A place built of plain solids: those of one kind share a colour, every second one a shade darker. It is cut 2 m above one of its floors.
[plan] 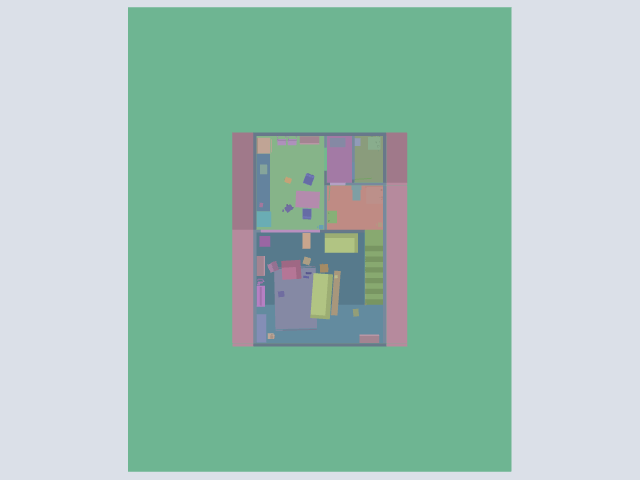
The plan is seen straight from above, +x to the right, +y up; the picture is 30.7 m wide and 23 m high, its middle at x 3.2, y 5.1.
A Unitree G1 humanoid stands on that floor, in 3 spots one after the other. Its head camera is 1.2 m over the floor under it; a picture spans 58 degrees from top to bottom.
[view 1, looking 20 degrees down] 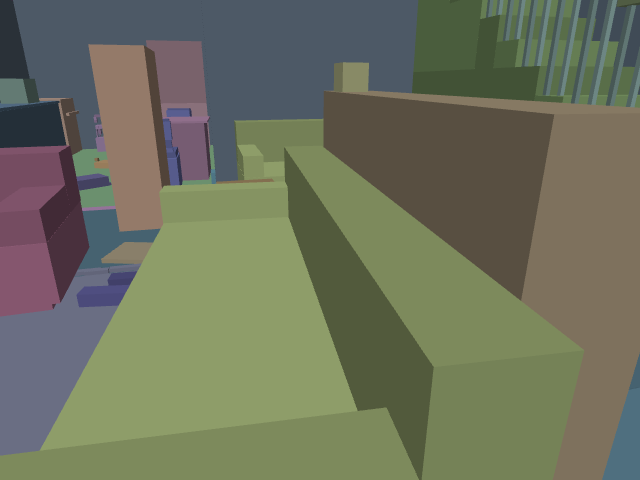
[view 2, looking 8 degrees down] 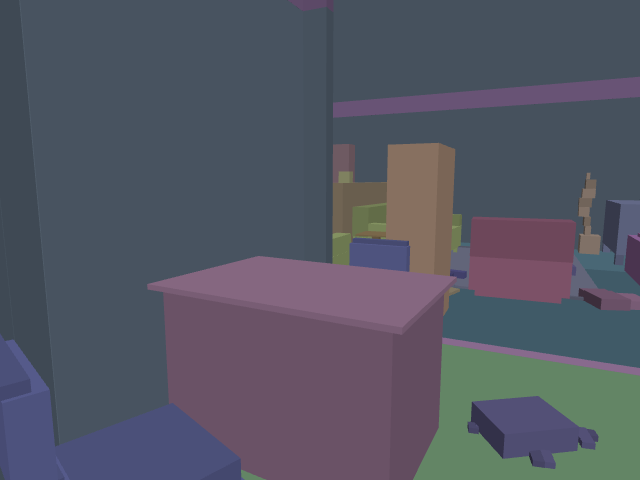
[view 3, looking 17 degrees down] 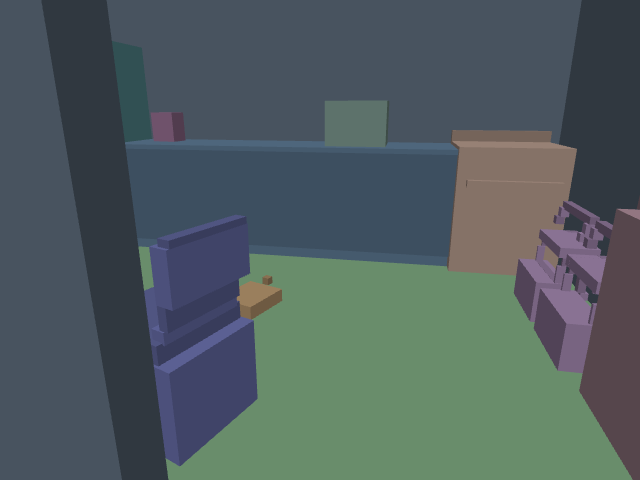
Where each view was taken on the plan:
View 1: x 3.17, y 0.88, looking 76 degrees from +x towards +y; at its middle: sofa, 1.46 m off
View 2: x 1.73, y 8.72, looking -64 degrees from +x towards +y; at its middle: wall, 3.53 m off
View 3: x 4.05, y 8.87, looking -169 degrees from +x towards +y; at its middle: counter_run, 3.48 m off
